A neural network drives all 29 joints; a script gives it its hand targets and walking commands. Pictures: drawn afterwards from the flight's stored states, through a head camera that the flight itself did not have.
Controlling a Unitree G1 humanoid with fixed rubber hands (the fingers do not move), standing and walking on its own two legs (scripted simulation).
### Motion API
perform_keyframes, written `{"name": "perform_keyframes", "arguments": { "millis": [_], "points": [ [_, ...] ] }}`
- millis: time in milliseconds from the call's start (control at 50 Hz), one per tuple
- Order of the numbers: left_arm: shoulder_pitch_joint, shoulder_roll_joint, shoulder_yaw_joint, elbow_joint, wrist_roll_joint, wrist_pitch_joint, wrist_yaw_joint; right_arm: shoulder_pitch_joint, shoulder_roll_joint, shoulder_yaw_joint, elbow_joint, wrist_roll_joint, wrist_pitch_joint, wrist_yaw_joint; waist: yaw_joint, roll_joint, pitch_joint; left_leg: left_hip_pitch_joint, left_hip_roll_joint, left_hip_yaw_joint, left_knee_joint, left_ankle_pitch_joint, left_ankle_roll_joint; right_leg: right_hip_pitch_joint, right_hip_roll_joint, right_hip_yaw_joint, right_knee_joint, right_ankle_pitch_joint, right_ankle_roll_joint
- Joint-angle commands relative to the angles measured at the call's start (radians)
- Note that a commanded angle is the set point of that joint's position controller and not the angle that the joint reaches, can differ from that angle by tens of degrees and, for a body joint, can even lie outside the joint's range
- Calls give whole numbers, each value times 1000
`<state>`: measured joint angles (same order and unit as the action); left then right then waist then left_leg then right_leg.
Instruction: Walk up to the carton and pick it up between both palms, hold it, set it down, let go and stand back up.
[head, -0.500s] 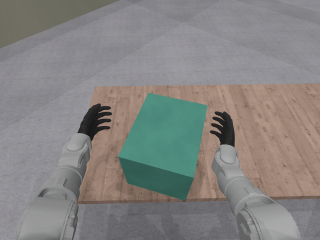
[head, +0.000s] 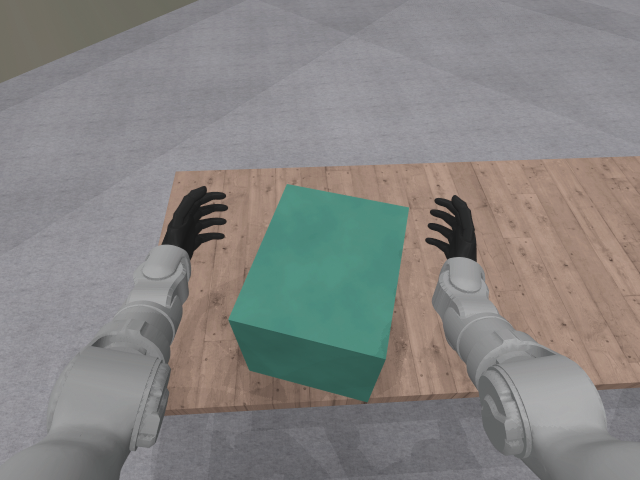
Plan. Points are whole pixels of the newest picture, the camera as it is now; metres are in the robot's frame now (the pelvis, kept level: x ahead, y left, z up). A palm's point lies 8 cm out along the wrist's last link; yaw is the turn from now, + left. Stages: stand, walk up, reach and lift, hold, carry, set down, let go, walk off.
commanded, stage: reach and lift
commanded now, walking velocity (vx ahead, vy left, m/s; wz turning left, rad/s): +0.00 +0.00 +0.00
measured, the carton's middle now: (326, 291) +0.42 -0.02 -0.10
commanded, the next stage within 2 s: none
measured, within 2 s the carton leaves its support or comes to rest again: neither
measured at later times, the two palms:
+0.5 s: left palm (205, 294) +0.40 +0.16 -0.05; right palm (443, 319) +0.33 -0.19 -0.06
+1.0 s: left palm (227, 282) +0.42 +0.13 -0.05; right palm (425, 308) +0.35 -0.17 -0.06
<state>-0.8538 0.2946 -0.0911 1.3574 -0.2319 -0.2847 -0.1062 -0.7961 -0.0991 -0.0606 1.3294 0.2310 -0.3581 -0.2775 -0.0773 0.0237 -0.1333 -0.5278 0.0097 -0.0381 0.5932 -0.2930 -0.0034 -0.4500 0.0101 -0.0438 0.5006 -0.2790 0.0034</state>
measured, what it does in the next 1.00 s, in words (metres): stands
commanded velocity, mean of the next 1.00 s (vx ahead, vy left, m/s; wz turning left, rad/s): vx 0.00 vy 0.00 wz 0.00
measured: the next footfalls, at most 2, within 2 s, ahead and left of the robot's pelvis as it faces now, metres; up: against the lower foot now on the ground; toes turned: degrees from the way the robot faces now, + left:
none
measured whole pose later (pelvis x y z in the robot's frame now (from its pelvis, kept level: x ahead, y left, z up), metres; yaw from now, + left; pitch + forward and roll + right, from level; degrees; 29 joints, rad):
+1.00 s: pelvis -0.04 +0.02 -0.05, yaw -3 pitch +31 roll -5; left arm -0.98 0.18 0.09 1.44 0.06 -0.47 -0.01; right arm -0.90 -0.03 -0.42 1.46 -0.06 -0.58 -0.22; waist -0.08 0.06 -0.23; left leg -1.10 0.02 -0.04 0.88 -0.32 0.00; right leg -1.01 0.02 -0.04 0.75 -0.29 0.03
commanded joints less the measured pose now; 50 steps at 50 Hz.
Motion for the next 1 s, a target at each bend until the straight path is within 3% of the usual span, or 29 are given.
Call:
{"name": "perform_keyframes", "arguments": {
  "millis": [0,20,60,100,160,180,200,240,260,280,380,400,420,460,500,540,560,580,600,640,680,700,720,760,820,920,940,960,980],
  "points": [
    [-400,83,10,-92,9,-59,26,-307,-102,2,-72,9,-64,34,-164,70,-531,347,21,-38,107,649,-87,-107,43,-28,-14,524,7],
    [-413,93,25,-47,14,-74,19,-309,-90,-3,-60,0,-68,35,-148,44,-540,315,19,-31,122,615,-77,-98,39,-23,-5,538,8],
    [-421,80,30,-72,43,-96,23,-301,-103,-41,-27,-27,-95,32,-175,71,-559,308,20,-35,146,641,-86,-141,45,-30,12,541,8],
    [-413,64,39,-113,48,-118,36,-298,-87,-47,-37,-25,-133,43,-159,94,-619,351,29,-31,177,718,-103,-194,53,-33,25,517,4],
    [-398,64,62,42,65,-138,30,-293,-80,-29,43,-28,-142,54,-141,28,-541,232,25,-26,193,580,-79,-225,39,-23,55,476,10],
    [-409,50,43,47,55,-149,25,-296,-80,-33,49,-26,-149,55,-144,26,-540,218,24,-27,195,552,-78,-233,37,-30,61,439,9],
    [-441,44,19,12,49,-165,36,-319,-86,-58,16,-38,-167,54,-156,70,-604,212,28,-36,203,549,-88,-263,38,-32,66,415,5],
    [-461,65,59,-2,73,-200,53,-332,-83,-71,-14,-48,-201,65,-112,75,-690,211,32,-26,244,576,-91,-300,42,-30,97,418,5],
    [-432,54,72,63,84,-206,46,-293,-55,-54,37,-46,-204,66,-105,65,-659,164,24,-13,256,550,-82,-300,33,-19,112,427,5],
    [-441,52,62,59,87,-217,48,-289,-73,-90,83,-65,-215,67,-127,64,-657,164,25,-21,262,535,-85,-332,40,-28,117,410,12],
    [-501,46,62,28,94,-261,73,-342,-71,-143,55,-83,-245,90,-98,93,-730,103,30,-22,288,422,-87,-457,36,-44,171,253,-6],
    [-525,44,54,14,97,-267,81,-357,-81,-177,53,-111,-253,90,-125,96,-764,89,32,-26,292,410,-92,-471,40,-53,184,245,-3],
    [-542,51,51,34,84,-269,81,-385,-71,-160,18,-101,-253,89,-100,82,-778,48,22,-11,307,354,-83,-453,30,-44,194,224,1],
    [-555,23,24,5,82,-268,93,-395,-77,-198,7,-116,-242,93,-119,123,-824,56,28,-40,300,314,-88,-486,34,-47,206,183,-7],
    [-578,38,28,16,77,-264,106,-442,-94,-215,-14,-129,-229,102,-99,123,-835,8,23,-29,307,250,-81,-510,32,-47,227,143,-5],
    [-596,29,24,-22,77,-267,110,-423,-84,-233,-44,-146,-226,96,-125,108,-914,24,26,-25,324,267,-82,-487,35,-44,234,171,-2],
    [-590,27,28,-12,82,-265,111,-435,-80,-216,-58,-136,-221,98,-101,114,-919,25,27,-41,316,249,-79,-488,35,-47,246,159,-3],
    [-581,11,24,-9,93,-258,117,-423,-95,-247,3,-153,-214,97,-114,142,-881,18,27,-46,312,240,-82,-508,39,-49,249,151,-4],
    [-582,5,16,14,95,-251,116,-425,-88,-246,24,-157,-206,99,-120,128,-850,12,30,-57,308,208,-79,-513,40,-48,257,141,-1],
    [-579,-4,-8,20,88,-236,116,-424,-102,-259,21,-160,-194,97,-135,154,-825,16,39,-75,286,160,-83,-518,38,-54,262,138,1],
    [-581,-24,10,9,111,-227,115,-417,-74,-256,46,-166,-192,91,-120,158,-786,8,35,-72,277,144,-80,-506,37,-56,264,123,2],
    [-571,-30,13,-5,125,-228,120,-405,-74,-271,49,-180,-195,91,-135,151,-813,23,40,-82,278,174,-83,-510,41,-54,262,150,1],
    [-542,-40,33,32,144,-218,116,-379,-70,-261,87,-184,-206,86,-125,145,-771,36,30,-66,296,241,-89,-506,42,-52,250,181,0],
    [-544,-43,78,-20,176,-221,111,-376,-32,-271,57,-202,-222,76,-119,132,-833,76,21,-40,321,320,-86,-480,45,-47,229,222,2],
    [-535,-50,130,-2,221,-210,110,-390,9,-286,27,-239,-236,68,-90,94,-808,77,24,-28,319,323,-79,-455,44,-37,218,226,4],
    [-533,-135,176,-44,299,-202,106,-385,86,-351,55,-318,-269,57,-101,97,-808,107,25,-16,328,384,-79,-442,51,-43,209,281,7],
    [-542,-149,182,-36,304,-205,99,-390,109,-343,43,-324,-274,63,-84,108,-783,78,21,-19,331,370,-77,-452,48,-44,211,255,2],
    [-553,-164,192,-50,319,-208,95,-392,128,-368,33,-353,-277,66,-98,108,-796,94,22,-8,332,367,-76,-433,43,-49,210,266,1],
    [-537,-218,209,-52,357,-211,93,-392,186,-360,19,-377,-293,77,-70,109,-810,119,29,-13,325,408,-79,-437,46,-51,210,284,4]
  ]
}}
